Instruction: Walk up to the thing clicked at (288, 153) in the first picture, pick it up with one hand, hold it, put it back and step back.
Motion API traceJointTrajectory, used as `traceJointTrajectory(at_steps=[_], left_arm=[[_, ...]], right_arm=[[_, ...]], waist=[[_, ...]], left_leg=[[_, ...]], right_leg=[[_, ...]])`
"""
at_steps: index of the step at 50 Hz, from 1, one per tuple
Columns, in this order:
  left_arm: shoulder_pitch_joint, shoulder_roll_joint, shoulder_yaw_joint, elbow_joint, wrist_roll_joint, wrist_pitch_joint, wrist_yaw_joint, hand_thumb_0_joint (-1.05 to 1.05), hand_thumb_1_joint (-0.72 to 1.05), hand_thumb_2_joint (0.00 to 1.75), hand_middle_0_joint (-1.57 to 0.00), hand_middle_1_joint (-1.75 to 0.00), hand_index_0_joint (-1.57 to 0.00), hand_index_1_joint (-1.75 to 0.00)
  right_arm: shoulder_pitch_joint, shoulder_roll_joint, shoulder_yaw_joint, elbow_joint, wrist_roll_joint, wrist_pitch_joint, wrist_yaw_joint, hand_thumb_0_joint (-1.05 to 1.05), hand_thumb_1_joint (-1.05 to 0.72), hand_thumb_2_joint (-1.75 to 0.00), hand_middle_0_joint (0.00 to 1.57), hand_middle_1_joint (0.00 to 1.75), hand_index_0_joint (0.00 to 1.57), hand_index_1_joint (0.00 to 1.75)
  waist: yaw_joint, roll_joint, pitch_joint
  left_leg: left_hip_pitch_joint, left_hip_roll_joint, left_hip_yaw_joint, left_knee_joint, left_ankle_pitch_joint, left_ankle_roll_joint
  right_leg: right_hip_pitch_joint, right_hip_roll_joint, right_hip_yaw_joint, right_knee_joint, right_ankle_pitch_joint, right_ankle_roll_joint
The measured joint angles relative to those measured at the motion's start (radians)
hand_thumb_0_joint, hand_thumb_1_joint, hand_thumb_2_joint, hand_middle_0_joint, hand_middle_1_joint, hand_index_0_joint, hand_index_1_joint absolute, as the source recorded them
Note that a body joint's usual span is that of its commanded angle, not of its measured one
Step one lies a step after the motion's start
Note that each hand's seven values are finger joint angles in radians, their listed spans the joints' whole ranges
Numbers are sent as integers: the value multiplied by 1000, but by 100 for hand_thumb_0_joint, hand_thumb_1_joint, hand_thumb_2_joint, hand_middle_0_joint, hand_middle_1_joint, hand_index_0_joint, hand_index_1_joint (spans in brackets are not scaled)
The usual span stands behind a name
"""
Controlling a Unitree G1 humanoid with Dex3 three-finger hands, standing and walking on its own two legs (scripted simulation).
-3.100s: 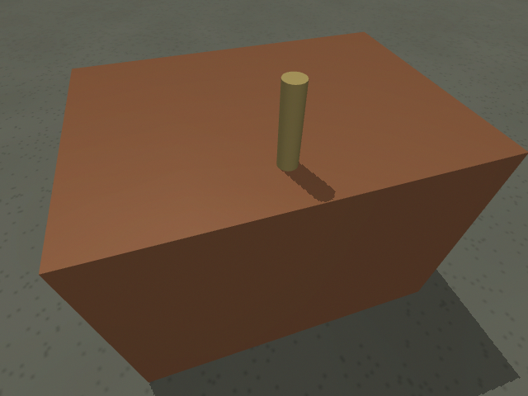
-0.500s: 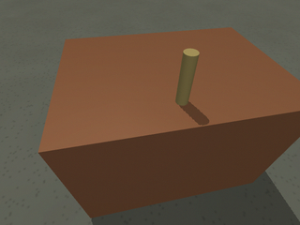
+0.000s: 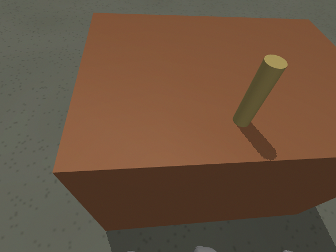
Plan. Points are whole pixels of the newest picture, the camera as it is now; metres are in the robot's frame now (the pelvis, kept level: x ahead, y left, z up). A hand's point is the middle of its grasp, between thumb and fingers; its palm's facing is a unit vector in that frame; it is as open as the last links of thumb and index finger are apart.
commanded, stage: walk up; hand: right
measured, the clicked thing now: (255, 95) +0.49 -0.22 +0.09
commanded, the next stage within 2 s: stand in 1.82 s
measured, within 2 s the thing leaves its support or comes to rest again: neither
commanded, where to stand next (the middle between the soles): +0.02 -0.04 m, yaw +5 degrees
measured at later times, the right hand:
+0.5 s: hand out of the picture +0.10 -0.28 -0.15, palm faces -0.15 +0.91 -0.39, open 7.4 cm
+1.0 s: hand out of the picture +0.07 -0.28 -0.14, palm faces -0.14 +0.93 -0.32, open 7.4 cm
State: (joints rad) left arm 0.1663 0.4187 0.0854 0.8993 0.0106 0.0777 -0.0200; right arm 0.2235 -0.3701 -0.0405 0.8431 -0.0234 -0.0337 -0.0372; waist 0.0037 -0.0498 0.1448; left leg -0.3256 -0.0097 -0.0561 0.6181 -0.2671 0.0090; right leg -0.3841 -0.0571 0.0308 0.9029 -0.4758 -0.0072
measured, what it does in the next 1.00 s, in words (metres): steps on the spot: right foot, then left foot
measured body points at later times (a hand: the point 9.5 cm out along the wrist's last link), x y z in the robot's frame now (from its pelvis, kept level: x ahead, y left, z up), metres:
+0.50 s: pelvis -0.02 -0.04 -0.01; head +0.03 -0.02 +0.44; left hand +0.04 +0.29 -0.13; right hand +0.11 -0.33 -0.13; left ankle -0.02 +0.08 -0.73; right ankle -0.01 -0.16 -0.71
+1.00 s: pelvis -0.04 -0.05 +0.01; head -0.03 -0.04 +0.46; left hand +0.01 +0.27 -0.11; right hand +0.08 -0.33 -0.12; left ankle -0.02 +0.08 -0.73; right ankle -0.01 -0.19 -0.73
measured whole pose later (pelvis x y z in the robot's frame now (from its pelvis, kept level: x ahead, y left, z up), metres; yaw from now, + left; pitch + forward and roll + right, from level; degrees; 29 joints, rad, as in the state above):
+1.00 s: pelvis -0.04 -0.05 +0.01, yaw +6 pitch -3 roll +0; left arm 0.12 0.38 0.02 1.05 0.00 -0.01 -0.02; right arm 0.12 -0.35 -0.01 1.05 -0.01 0.01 0.03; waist 0.01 0.00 0.08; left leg -0.22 0.00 -0.04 0.49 -0.21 -0.01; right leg -0.18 -0.04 -0.01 0.48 -0.24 0.03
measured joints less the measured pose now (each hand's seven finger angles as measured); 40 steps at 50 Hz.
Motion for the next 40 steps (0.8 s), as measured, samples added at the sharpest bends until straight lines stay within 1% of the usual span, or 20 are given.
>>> traceJointTrajectory(at_steps=[2,4,6,7,8,10,12,15,19,21,22,23,25,27,29,31,32,34,37,40], left_arm=[[-2,-5,0,-9,-3,-4,1,1,91,89,-20,-30,-21,-30],[0,-12,-2,-18,-4,-14,1,1,91,89,-20,-30,-21,-30],[1,-28,-2,-21,3,-30,5,1,91,89,-20,-30,-21,-30],[-1,-39,-6,-24,7,-34,5,1,91,89,-20,-30,-21,-30],[0,-47,-12,-28,10,-37,3,1,91,89,-20,-30,-21,-30],[4,-60,-23,-35,11,-41,0,1,90,89,-20,-30,-21,-30],[9,-75,-30,-40,12,-46,2,1,90,89,-20,-30,-21,-30],[9,-80,-38,-51,19,-58,8,1,90,89,-20,-30,-21,-30],[8,-60,-40,-71,15,-66,13,1,90,89,-20,-30,-21,-30],[1,-35,-40,-70,3,-61,14,1,90,89,-20,-30,-21,-30],[-5,-22,-36,-63,-3,-55,17,1,90,89,-20,-30,-21,-30],[-9,-17,-34,-53,-9,-47,20,1,90,89,-20,-30,-21,-30],[-14,-20,-36,-30,-16,-33,25,1,90,89,-20,-30,-21,-30],[-17,-22,-38,-12,-21,-30,22,1,90,89,-20,-30,-21,-30],[-12,-23,-40,-2,-24,-40,17,1,90,89,-20,-30,-21,-30],[-7,-24,-41,9,-22,-54,14,1,90,89,-20,-30,-21,-30],[-8,-27,-41,20,-18,-63,16,1,90,89,-20,-30,-21,-30],[-11,-42,-47,45,-8,-75,19,1,90,89,-20,-30,-21,-30],[-1,-48,-61,68,1,-81,14,1,90,89,-20,-30,-21,-30],[-7,-56,-67,93,2,-78,12,1,90,89,-20,-30,-21,-30]], right_arm=[[-13,-11,1,-17,0,8,1,1,-90,-90,21,30,20,30],[-24,-26,0,-31,4,19,2,1,-90,-90,21,30,20,30],[-44,-46,-4,-35,17,35,2,1,-90,-90,21,30,20,30],[-56,-52,-7,-32,24,43,-2,1,-90,-90,21,30,20,30],[-62,-54,-10,-30,26,51,-7,1,-90,-90,21,30,20,30],[-66,-49,-10,-21,26,60,-13,1,-90,-90,21,30,20,30],[-64,-51,-9,-17,28,56,-7,1,-90,-90,21,30,20,30],[-54,-47,-7,-14,30,48,5,1,-90,-90,20,30,20,30],[-45,-32,0,8,22,43,16,1,-90,-90,20,30,20,30],[-45,-13,0,24,15,33,18,1,-90,-90,21,30,20,30],[-52,3,1,35,10,30,18,1,-90,-90,21,30,20,30],[-52,14,4,39,6,27,20,1,-90,-90,21,30,20,30],[-44,19,14,42,5,20,25,1,-90,-90,21,30,20,30],[-41,22,22,51,6,20,24,1,-90,-90,21,30,20,30],[-48,20,28,58,8,22,22,1,-90,-90,21,30,20,30],[-63,14,29,64,13,27,23,1,-90,-90,21,30,20,30],[-77,9,29,67,16,32,25,1,-90,-90,21,30,20,30],[-101,-1,25,76,25,44,26,1,-90,-90,21,30,20,30],[-113,-8,16,87,22,53,34,1,-90,-90,21,30,20,30],[-116,-17,9,110,21,49,44,1,-90,-90,21,30,20,30]], waist=[[-2,15,0],[-2,33,-3],[3,67,2],[-1,86,12],[-1,91,15],[13,76,15],[17,73,13],[20,72,12],[20,66,16],[18,35,24],[26,1,37],[30,-14,39],[15,1,24],[8,13,8],[13,18,-9],[18,25,-20],[20,35,-18],[12,71,-12],[8,72,-35],[2,77,-44]], left_leg=[[-23,6,-13,33,-16,-10],[-53,13,-26,80,-39,-24],[-87,27,-45,149,-65,-30],[-103,22,-64,195,-76,-16],[-121,-1,-74,262,-153,-6],[-146,-45,-50,400,-277,4],[-151,-63,-30,474,-303,9],[-118,-57,-10,431,-261,4],[-21,-25,20,191,-215,5],[33,-34,36,62,-90,6],[48,-51,51,53,-76,5],[54,-54,57,53,-78,5],[48,-36,33,64,-85,10],[50,-20,14,53,-77,9],[47,-7,14,43,-68,-1],[36,2,15,57,-71,-12],[31,11,14,73,-77,-18],[33,29,-6,85,-76,-23],[36,11,-2,74,-116,-6],[59,4,8,14,-14,-15]], right_leg=[[14,8,-13,-37,7,-5],[56,19,-30,-139,62,-16],[87,39,-48,-200,87,1],[87,44,-61,-186,78,9],[86,38,-67,-172,70,10],[84,12,-57,-166,66,3],[91,-5,-57,-188,80,-2],[93,-16,-67,-212,95,2],[84,-19,-97,-187,83,8],[72,-39,-101,-135,55,16],[65,-56,-81,-103,50,12],[56,-49,-60,-78,35,5],[45,-2,-38,-25,-62,-3],[49,22,-28,-9,-95,-12],[68,22,-24,-64,-55,-20],[121,17,-28,-203,47,-22],[138,21,-30,-248,118,-2],[157,39,-48,-265,138,23],[149,22,-45,-257,132,27],[156,8,-42,-270,143,39]])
